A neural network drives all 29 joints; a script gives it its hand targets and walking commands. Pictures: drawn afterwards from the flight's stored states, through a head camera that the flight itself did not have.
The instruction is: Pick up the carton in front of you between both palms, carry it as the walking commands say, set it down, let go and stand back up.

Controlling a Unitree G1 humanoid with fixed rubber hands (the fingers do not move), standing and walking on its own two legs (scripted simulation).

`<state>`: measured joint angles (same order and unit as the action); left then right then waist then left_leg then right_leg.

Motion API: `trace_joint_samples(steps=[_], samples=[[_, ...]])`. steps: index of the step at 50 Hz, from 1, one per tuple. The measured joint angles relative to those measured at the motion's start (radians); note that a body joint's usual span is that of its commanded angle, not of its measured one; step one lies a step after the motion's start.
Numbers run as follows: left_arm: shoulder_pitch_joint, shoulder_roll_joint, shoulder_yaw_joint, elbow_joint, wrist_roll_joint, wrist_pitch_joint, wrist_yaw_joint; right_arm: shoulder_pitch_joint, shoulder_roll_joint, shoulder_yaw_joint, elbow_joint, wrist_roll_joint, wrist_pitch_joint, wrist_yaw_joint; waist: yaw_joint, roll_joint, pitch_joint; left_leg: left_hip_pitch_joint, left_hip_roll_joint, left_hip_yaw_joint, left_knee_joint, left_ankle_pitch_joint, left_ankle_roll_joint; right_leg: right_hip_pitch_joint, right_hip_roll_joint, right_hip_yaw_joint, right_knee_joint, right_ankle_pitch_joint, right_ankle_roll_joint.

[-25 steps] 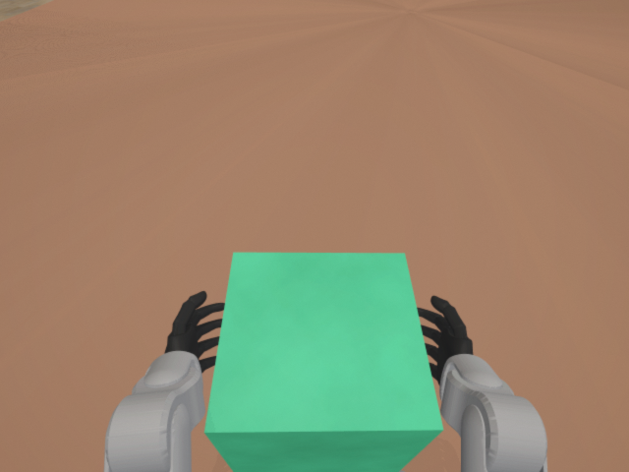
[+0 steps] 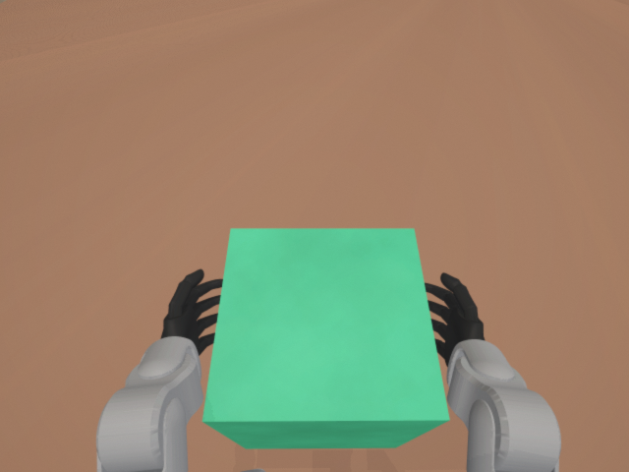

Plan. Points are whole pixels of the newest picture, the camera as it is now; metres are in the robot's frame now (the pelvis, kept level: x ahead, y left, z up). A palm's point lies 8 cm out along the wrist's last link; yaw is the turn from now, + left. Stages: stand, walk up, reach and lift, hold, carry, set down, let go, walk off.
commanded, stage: carry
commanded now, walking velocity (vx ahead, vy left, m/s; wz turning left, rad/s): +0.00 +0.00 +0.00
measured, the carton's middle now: (321, 349) +0.26 +0.01 +0.01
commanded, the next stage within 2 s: none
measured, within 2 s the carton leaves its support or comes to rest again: neither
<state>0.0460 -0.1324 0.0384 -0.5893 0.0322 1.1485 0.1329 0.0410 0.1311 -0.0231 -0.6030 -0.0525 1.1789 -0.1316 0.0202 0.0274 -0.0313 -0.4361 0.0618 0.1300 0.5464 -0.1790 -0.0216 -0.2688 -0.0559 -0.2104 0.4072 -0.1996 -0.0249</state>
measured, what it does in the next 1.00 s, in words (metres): steps on the spot: left foot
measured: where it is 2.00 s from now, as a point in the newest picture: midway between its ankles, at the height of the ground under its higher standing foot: outside the picture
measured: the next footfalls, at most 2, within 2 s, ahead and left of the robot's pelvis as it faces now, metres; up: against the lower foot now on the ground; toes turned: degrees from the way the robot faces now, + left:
left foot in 0.04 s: +0.12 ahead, +0.11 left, +0.00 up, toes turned -18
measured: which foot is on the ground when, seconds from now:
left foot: up 0.00-0.02, down 0.04-1.00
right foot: down 0.00-1.00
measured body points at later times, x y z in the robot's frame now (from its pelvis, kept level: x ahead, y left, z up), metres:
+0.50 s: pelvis +0.09 +0.02 -0.01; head +0.08 +0.02 +0.44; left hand +0.35 +0.15 +0.08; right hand +0.33 -0.15 +0.08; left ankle +0.09 +0.11 -0.74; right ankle +0.00 -0.10 -0.74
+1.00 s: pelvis +0.05 +0.01 -0.01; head +0.02 +0.01 +0.44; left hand +0.31 +0.15 +0.07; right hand +0.29 -0.16 +0.07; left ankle +0.09 +0.11 -0.74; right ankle +0.00 -0.10 -0.74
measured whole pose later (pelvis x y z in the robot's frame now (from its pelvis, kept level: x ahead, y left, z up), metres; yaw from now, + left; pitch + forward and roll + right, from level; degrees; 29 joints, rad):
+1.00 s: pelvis +0.05 +0.01 -0.01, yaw -3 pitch +2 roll +0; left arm 0.01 -0.13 0.05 -0.44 0.09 1.19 0.11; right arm -0.01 0.13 -0.05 -0.42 -0.07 1.20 -0.10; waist -0.01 -0.01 -0.14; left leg -0.33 0.08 0.20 0.51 -0.22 0.02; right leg -0.21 -0.07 -0.17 0.51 -0.33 0.01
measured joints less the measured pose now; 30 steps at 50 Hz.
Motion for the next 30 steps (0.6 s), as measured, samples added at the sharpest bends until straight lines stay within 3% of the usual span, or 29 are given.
trace_joint_samples(steps=[2, 6, 19, 30], samples=[[0.0, 0.001, -0.006, -0.013, 0.005, 0.005, -0.001, 0.002, 0.001, -0.002, -0.012, 0.003, 0.004, 0.0, -0.009, 0.007, -0.017, 0.048, 0.011, 0.022, -0.089, 0.102, 0.015, 0.016, 0.006, 0.0, 0.064, -0.065, 0.015], [-0.011, 0.002, 0.006, 0.025, 0.023, 0.046, -0.01, -0.011, -0.001, -0.003, 0.058, 0.002, 0.018, 0.004, -0.01, -0.062, -0.077, 0.094, -0.018, 0.06, -0.058, -0.021, 0.059, 0.046, -0.033, 0.034, 0.106, -0.13, 0.044], [-0.035, 0.004, 0.012, 0.064, 0.035, 0.061, -0.007, -0.042, -0.003, -0.02, 0.111, 0.009, 0.026, 0.005, -0.026, -0.053, -0.11, 0.121, -0.013, 0.085, -0.022, -0.102, 0.052, 0.075, -0.038, 0.058, 0.102, -0.172, 0.068], [-0.017, 0.002, 0.009, 0.061, 0.029, 0.058, -0.006, -0.03, -0.003, -0.015, 0.097, 0.003, 0.038, 0.006, -0.022, -0.042, -0.104, 0.12, 0.002, 0.084, 0.003, -0.112, 0.046, 0.081, -0.029, 0.054, 0.111, -0.185, 0.055]])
